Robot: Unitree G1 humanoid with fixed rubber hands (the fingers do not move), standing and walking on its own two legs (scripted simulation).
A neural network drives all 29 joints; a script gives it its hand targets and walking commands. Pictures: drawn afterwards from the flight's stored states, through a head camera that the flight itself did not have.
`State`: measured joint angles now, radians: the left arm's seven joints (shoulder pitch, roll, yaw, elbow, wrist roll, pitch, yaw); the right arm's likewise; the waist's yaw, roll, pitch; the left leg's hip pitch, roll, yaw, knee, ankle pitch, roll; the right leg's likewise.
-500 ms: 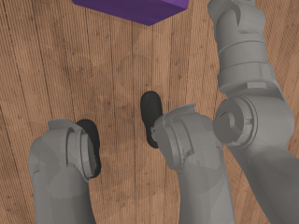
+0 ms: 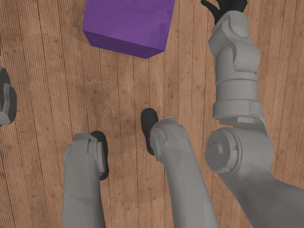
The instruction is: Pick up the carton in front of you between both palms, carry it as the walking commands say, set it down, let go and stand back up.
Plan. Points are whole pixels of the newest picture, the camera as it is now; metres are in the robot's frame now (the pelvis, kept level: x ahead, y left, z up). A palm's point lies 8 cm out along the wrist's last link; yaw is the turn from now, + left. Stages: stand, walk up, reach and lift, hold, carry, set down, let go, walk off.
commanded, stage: set down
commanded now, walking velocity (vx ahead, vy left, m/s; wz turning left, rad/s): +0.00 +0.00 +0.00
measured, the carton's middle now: (127, 14) +0.60 -0.05 -0.39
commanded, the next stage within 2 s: let go in 0.34 s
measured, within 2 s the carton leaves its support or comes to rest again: neither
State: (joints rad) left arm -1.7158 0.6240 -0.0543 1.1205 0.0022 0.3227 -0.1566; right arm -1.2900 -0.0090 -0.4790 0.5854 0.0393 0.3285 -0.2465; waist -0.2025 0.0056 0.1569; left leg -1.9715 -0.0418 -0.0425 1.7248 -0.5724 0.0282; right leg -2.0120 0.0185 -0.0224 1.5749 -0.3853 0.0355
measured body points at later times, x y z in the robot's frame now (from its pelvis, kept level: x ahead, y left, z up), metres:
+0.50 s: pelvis +0.03 +0.01 +0.14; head +0.37 +0.02 +0.42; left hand +0.64 +0.17 +0.03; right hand +0.51 -0.21 +0.02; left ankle +0.06 +0.10 -0.48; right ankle +0.13 -0.13 -0.48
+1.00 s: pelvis +0.07 -0.02 +0.22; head +0.25 +0.00 +0.63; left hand +0.43 +0.19 +0.12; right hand +0.35 -0.25 +0.13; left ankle +0.06 +0.10 -0.48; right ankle +0.13 -0.13 -0.48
